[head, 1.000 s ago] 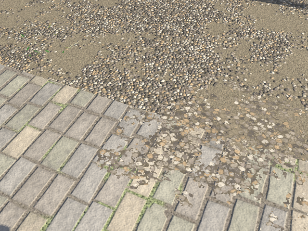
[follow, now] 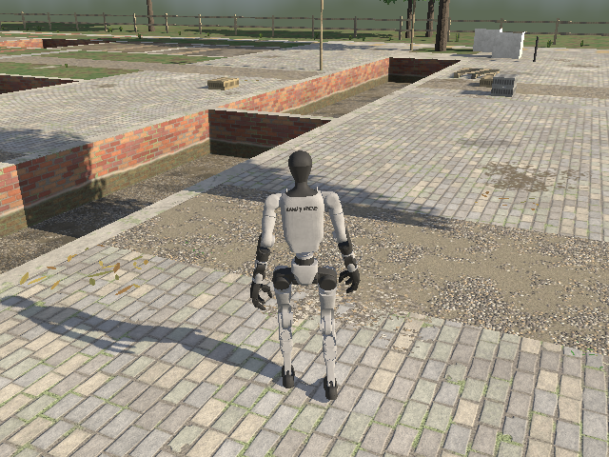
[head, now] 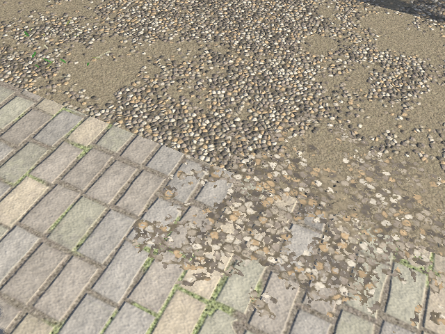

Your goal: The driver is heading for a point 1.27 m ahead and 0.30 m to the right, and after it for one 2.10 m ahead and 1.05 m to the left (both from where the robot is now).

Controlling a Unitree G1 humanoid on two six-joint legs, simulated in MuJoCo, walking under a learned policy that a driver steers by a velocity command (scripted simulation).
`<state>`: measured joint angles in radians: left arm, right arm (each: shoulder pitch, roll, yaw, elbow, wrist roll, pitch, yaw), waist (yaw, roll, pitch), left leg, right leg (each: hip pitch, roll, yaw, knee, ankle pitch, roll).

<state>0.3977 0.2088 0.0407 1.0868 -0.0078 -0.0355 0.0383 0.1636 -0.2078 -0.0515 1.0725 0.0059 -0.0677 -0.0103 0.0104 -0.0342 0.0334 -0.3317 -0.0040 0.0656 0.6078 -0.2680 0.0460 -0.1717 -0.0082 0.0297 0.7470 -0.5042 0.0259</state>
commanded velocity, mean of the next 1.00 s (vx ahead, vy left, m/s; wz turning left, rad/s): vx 0.03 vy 0.00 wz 0.00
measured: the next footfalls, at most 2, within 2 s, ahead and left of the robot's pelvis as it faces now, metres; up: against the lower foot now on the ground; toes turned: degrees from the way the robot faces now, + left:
right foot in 0.26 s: +0.07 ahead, -0.13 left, +0.00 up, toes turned +0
right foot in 1.32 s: +0.18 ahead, -0.17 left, +0.00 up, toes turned -4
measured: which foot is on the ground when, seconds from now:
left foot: down 0.00-1.00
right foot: up 0.00-0.24, down 0.26-1.00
